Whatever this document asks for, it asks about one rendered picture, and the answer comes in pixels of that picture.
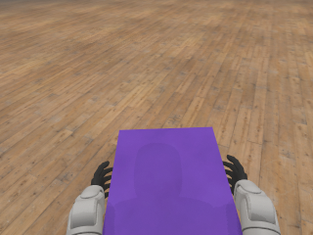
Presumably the robot right forearm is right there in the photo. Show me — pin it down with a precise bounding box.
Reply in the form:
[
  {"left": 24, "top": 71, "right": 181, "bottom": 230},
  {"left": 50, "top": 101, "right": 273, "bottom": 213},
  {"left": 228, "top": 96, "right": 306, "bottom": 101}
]
[{"left": 234, "top": 179, "right": 281, "bottom": 235}]

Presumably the carton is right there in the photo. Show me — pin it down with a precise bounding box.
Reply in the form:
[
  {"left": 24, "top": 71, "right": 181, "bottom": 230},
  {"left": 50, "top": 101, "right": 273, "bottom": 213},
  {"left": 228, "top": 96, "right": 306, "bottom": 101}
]
[{"left": 102, "top": 126, "right": 243, "bottom": 235}]

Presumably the robot left forearm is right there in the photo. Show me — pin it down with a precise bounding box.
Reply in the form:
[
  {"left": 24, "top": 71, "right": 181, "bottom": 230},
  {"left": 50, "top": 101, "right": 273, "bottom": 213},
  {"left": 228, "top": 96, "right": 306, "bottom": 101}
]
[{"left": 66, "top": 185, "right": 106, "bottom": 235}]

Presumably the robot right hand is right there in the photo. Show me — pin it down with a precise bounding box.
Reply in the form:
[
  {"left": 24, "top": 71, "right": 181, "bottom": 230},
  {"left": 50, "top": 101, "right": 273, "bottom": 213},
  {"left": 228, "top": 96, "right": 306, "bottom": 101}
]
[{"left": 222, "top": 155, "right": 247, "bottom": 196}]

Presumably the robot left hand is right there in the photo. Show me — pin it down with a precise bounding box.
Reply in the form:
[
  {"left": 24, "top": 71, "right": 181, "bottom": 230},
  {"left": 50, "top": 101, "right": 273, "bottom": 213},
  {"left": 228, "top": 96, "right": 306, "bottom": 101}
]
[{"left": 91, "top": 161, "right": 113, "bottom": 198}]

